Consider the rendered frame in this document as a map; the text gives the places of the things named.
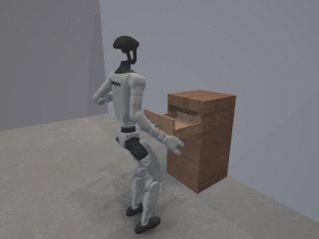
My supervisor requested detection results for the handle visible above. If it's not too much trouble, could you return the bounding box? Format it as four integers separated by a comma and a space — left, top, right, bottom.
151, 121, 161, 127

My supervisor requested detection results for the drawer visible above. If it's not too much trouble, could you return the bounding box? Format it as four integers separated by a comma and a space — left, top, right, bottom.
144, 109, 200, 139

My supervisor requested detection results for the left robot forearm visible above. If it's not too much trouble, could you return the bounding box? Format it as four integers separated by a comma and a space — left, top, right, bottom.
105, 93, 113, 103

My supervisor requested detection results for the cabinet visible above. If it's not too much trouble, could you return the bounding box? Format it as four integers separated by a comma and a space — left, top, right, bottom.
166, 90, 236, 194

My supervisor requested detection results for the left robot upper arm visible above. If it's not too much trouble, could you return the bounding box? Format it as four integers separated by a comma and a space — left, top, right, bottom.
93, 71, 115, 106

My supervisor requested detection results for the right robot forearm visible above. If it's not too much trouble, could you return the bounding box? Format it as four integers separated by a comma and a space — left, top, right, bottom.
135, 112, 168, 143

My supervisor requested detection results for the left robot thigh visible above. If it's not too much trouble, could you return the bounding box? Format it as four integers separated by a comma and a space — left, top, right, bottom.
116, 137, 148, 178

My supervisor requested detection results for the robot left shin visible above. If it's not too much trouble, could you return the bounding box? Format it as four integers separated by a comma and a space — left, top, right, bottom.
132, 166, 148, 209

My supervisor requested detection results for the right robot upper arm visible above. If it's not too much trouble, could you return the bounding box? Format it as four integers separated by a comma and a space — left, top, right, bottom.
129, 73, 147, 123

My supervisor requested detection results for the robot right hand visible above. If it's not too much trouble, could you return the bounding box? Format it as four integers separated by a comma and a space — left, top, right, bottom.
164, 135, 184, 155

